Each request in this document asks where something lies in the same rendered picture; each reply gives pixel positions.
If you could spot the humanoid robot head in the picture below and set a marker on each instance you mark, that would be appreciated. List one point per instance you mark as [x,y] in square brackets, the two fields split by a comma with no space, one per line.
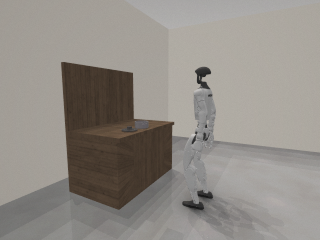
[202,72]

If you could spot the robot left shin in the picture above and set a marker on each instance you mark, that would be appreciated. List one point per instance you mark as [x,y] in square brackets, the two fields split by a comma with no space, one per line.
[191,181]

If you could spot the robot right forearm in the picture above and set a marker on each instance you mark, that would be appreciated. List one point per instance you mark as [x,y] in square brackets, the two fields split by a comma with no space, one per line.
[211,123]

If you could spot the robot left upper arm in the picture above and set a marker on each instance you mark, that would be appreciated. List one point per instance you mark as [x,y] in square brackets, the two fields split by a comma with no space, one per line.
[199,95]

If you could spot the robot left forearm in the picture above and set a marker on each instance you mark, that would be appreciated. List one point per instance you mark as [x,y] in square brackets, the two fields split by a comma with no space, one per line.
[201,126]

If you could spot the robot right upper arm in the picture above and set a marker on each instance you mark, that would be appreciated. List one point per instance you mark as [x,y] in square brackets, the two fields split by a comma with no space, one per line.
[213,108]

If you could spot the lid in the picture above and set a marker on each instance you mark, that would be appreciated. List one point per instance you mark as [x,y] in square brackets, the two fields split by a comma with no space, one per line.
[129,130]

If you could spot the table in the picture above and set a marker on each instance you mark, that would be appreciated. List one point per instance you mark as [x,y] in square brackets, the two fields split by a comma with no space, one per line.
[106,164]

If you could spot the pot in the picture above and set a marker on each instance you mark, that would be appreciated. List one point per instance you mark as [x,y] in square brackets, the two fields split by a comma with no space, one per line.
[141,124]

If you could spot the robot left hand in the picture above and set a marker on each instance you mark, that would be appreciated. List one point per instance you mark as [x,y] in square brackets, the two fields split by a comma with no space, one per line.
[198,146]

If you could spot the robot right hand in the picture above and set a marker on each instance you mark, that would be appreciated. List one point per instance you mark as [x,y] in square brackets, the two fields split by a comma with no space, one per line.
[211,139]

